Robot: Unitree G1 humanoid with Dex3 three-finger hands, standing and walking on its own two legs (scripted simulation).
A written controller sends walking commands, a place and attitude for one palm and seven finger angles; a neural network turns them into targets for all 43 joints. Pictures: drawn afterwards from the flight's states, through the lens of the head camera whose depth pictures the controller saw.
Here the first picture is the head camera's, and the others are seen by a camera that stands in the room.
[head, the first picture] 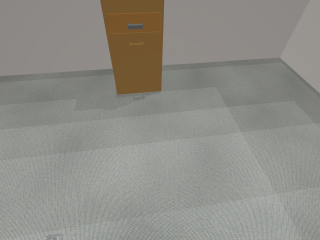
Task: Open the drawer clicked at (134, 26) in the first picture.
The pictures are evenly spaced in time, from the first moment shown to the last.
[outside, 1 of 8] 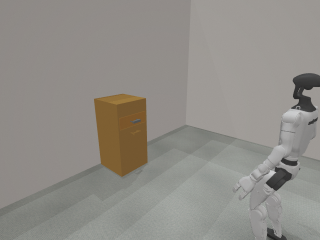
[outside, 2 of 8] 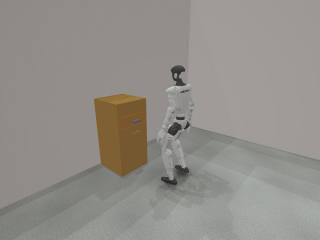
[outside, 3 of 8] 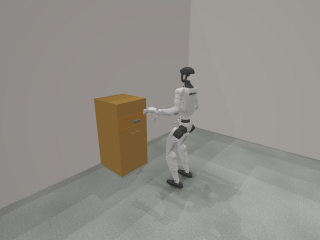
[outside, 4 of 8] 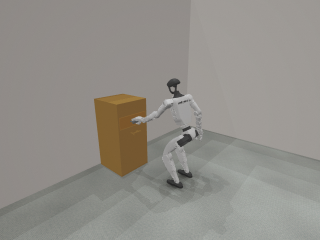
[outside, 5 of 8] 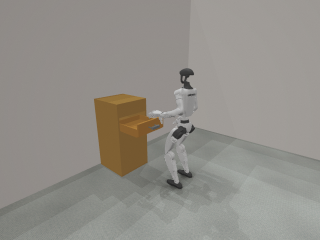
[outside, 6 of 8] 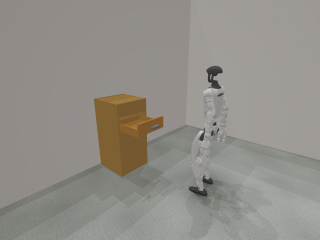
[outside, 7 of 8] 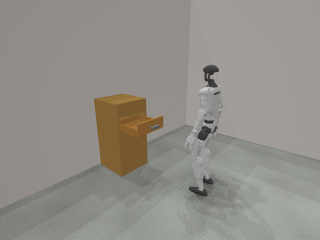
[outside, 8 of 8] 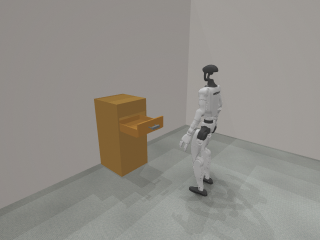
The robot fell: no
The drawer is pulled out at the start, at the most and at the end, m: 0.00 0.30 0.30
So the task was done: yes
